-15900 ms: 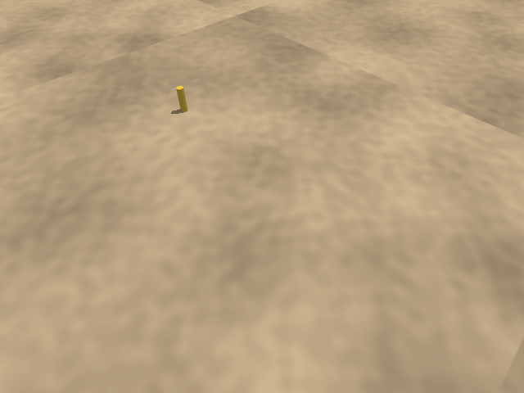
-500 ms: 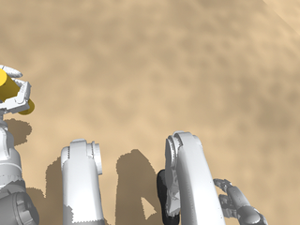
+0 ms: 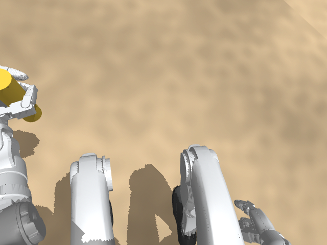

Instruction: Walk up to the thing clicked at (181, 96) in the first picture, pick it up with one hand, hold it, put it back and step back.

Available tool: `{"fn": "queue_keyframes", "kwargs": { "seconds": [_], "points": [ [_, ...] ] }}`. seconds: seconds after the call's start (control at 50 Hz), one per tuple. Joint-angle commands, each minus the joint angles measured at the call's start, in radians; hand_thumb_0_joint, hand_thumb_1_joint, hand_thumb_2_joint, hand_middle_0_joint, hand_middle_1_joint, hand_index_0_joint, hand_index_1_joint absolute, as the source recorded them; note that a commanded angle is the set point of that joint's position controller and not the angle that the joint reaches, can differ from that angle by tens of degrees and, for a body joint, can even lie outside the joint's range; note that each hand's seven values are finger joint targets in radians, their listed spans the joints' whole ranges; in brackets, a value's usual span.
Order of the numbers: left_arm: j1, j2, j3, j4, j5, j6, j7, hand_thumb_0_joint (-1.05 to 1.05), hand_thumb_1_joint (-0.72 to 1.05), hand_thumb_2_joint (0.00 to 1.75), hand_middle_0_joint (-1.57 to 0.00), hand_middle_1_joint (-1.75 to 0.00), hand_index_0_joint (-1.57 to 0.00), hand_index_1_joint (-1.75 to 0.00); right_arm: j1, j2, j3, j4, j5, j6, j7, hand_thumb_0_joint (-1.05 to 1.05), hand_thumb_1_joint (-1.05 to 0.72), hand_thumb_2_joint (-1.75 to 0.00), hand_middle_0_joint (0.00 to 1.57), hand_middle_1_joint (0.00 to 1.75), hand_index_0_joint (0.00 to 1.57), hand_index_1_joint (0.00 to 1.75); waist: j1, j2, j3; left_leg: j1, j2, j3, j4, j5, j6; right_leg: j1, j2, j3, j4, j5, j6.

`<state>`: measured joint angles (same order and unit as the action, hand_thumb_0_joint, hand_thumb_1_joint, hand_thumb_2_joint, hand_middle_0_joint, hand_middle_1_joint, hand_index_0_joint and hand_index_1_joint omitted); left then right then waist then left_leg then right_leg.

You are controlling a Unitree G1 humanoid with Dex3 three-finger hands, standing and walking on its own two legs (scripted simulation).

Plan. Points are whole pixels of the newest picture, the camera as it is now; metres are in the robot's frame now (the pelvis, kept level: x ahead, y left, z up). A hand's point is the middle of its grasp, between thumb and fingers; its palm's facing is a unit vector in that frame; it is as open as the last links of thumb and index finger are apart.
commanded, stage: settle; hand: left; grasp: from the side
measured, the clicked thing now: (17, 99) +0.44 +0.30 -0.05
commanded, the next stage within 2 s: lift in 0.10 s
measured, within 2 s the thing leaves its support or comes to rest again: neither
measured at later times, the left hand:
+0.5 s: hand (15, 88) +0.44 +0.28 +0.00, palm faces +0.28 -0.96 -0.05, open 5.8 cm
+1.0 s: hand out of the picture +0.41 +0.26 +0.15, palm faces +0.28 -0.96 -0.07, open 5.8 cm
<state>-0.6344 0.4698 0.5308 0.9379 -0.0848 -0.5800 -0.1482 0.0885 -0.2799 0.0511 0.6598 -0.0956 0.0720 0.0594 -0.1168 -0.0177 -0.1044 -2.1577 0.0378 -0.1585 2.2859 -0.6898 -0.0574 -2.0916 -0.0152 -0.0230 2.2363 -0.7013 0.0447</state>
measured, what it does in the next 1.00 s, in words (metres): rises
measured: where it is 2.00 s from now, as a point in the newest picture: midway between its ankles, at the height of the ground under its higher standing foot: (145, 233)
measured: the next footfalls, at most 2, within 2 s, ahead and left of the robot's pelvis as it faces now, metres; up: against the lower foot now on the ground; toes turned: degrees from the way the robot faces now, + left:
none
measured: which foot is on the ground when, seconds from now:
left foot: down 0.00-1.00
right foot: down 0.00-1.00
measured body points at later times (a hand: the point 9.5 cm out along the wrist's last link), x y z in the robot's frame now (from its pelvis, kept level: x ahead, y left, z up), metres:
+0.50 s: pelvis +0.00 +0.00 +0.02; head +0.20 +0.05 +0.42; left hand +0.42 +0.33 +0.01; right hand +0.12 -0.27 -0.11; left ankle +0.08 +0.14 -0.34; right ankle +0.10 -0.14 -0.34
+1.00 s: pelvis +0.02 +0.00 +0.14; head +0.19 +0.04 +0.55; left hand +0.39 +0.31 +0.15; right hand +0.18 -0.25 +0.01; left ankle +0.08 +0.14 -0.34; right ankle +0.09 -0.14 -0.34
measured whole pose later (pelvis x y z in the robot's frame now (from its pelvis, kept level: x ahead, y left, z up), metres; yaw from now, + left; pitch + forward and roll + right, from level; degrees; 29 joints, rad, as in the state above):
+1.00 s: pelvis +0.02 +0.00 +0.14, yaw +3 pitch +31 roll -4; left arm -0.36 0.32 0.36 0.46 -0.15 -0.34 -0.07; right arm 0.13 -0.25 -0.01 0.60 0.01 0.04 -0.01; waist -0.06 0.02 -0.18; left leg -1.75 0.05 -0.10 1.86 -0.65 -0.04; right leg -1.69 -0.04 -0.02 1.82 -0.67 0.04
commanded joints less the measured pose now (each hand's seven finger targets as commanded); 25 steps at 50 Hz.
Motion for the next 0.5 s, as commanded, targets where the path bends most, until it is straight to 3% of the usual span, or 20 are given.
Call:
{"fn": "queue_keyframes", "kwargs": {
  "seconds": [0.0,0.04,0.1,0.16,0.18,0.2,0.26,0.36,0.4,0.42,0.44,0.46,0.48],
  "points": [
    [-0.334,0.269,0.043,-0.248,-0.026,-0.086,0.006,0.00,0.53,1.38,-1.34,-1.43,-1.34,-1.44,0.127,-0.208,-0.080,-0.039,-0.001,-0.016,-0.019,0.00,-0.87,-0.89,0.20,0.30,0.20,0.30,0.011,0.218,-0.677,0.491,-0.012,0.110,-0.273,0.142,0.066,0.320,0.030,-0.075,-0.244,0.182,-0.078],
    [-0.316,0.241,0.026,-0.203,-0.028,-0.082,0.004,0.00,0.56,1.39,-1.33,-1.42,-1.33,-1.44,0.122,-0.207,-0.079,-0.042,0.000,-0.019,-0.019,0.00,-0.87,-0.89,0.20,0.30,0.20,0.30,0.003,0.211,-0.639,0.467,-0.014,0.108,-0.281,0.129,0.067,0.310,0.028,-0.077,-0.247,0.172,-0.078],
    [-0.328,0.296,0.056,-0.216,-0.014,-0.090,0.017,0.00,0.55,1.39,-1.33,-1.43,-1.33,-1.44,0.133,-0.209,-0.077,-0.038,0.000,-0.016,-0.020,0.00,-0.87,-0.89,0.20,0.30,0.20,0.30,0.014,0.201,-0.649,0.466,-0.014,0.110,-0.283,0.141,0.069,0.330,0.030,-0.076,-0.253,0.177,-0.076],
    [-0.349,0.241,0.011,-0.200,-0.018,-0.086,0.006,0.00,0.55,1.38,-1.32,-1.42,-1.32,-1.43,0.125,-0.210,-0.079,-0.036,0.000,-0.019,-0.019,0.00,-0.87,-0.89,0.20,0.30,0.20,0.30,-0.010,0.206,-0.635,0.477,-0.014,0.108,-0.284,0.127,0.069,0.309,0.027,-0.077,-0.255,0.173,-0.076],
    [-0.361,0.276,0.043,-0.237,-0.023,-0.089,0.009,0.00,0.57,1.37,-1.33,-1.41,-1.33,-1.42,0.131,-0.214,-0.082,-0.036,0.001,-0.019,-0.020,0.00,-0.87,-0.89,0.20,0.30,0.20,0.30,0.008,0.217,-0.670,0.502,-0.015,0.109,-0.286,0.144,0.067,0.314,0.026,-0.074,-0.254,0.185,-0.078],
    [-0.348,0.287,0.043,-0.209,-0.017,-0.087,0.011,0.00,0.56,1.29,-1.37,-1.46,-1.40,-1.43,0.132,-0.214,-0.080,-0.032,0.001,-0.018,-0.021,0.00,-0.91,-0.89,0.20,0.30,0.20,0.30,0.010,0.220,-0.663,0.492,-0.015,0.112,-0.286,0.145,0.068,0.323,0.025,-0.072,-0.252,0.184,-0.077],
    [-0.350,0.288,0.053,-0.262,-0.025,-0.087,0.003,0.00,0.48,1.29,-1.31,-1.43,-1.34,-1.42,0.140,-0.212,-0.086,-0.037,0.005,-0.016,-0.020,0.00,-0.90,-0.90,0.20,0.30,0.20,0.30,0.022,0.221,-0.705,0.524,-0.015,0.113,-0.298,0.167,0.066,0.341,0.025,-0.069,-0.257,0.196,-0.078],
    [-0.322,0.253,0.036,-0.259,-0.042,-0.068,-0.016,0.00,0.46,1.27,-1.30,-1.41,-1.33,-1.39,0.139,-0.206,-0.092,-0.047,0.018,-0.021,-0.024,0.00,-0.90,-0.90,0.20,0.30,0.20,0.30,0.015,0.197,-0.683,0.501,-0.018,0.120,-0.327,0.121,0.072,0.369,0.024,-0.065,-0.294,0.161,-0.075],
    [-0.324,0.290,0.052,-0.313,-0.042,-0.063,-0.018,0.00,0.43,1.27,-1.30,-1.42,-1.33,-1.40,0.145,-0.207,-0.100,-0.051,0.024,-0.019,-0.029,0.00,-0.90,-0.90,0.20,0.30,0.20,0.30,0.033,0.194,-0.712,0.522,-0.017,0.124,-0.342,0.113,0.073,0.394,0.025,-0.057,-0.319,0.149,-0.075],
    [-0.276,0.251,0.033,-0.269,-0.049,-0.048,-0.023,0.00,0.45,1.27,-1.30,-1.42,-1.34,-1.40,0.140,-0.209,-0.099,-0.056,0.029,-0.021,-0.030,0.00,-0.90,-0.89,0.20,0.30,0.20,0.30,0.031,0.190,-0.691,0.529,-0.018,0.121,-0.355,0.113,0.072,0.391,0.023,-0.059,-0.325,0.149,-0.076],
    [-0.318,0.228,0.016,-0.334,-0.056,-0.047,-0.026,0.00,0.48,1.26,-1.29,-1.41,-1.33,-1.38,0.146,-0.203,-0.101,-0.057,0.028,-0.024,-0.030,0.00,-0.90,-0.89,0.20,0.30,0.20,0.30,0.020,0.202,-0.716,0.538,-0.017,0.121,-0.351,0.128,0.071,0.399,0.023,-0.058,-0.325,0.170,-0.076],
    [-0.327,0.261,0.042,-0.377,-0.059,-0.043,-0.023,0.00,0.48,1.26,-1.29,-1.41,-1.33,-1.39,0.154,-0.206,-0.107,-0.058,0.031,-0.024,-0.035,0.00,-0.90,-0.90,0.20,0.30,0.20,0.30,0.038,0.201,-0.748,0.572,-0.016,0.122,-0.358,0.145,0.071,0.416,0.023,-0.052,-0.338,0.183,-0.076],
    [-0.304,0.250,0.020,-0.357,-0.055,-0.031,-0.021,0.00,0.45,1.26,-1.29,-1.40,-1.32,-1.38,0.144,-0.201,-0.106,-0.064,0.035,-0.024,-0.038,0.00,-0.90,-0.89,0.20,0.30,0.20,0.30,0.031,0.199,-0.723,0.561,-0.017,0.122,-0.368,0.131,0.073,0.411,0.022,-0.050,-0.352,0.168,-0.076]
  ]
}}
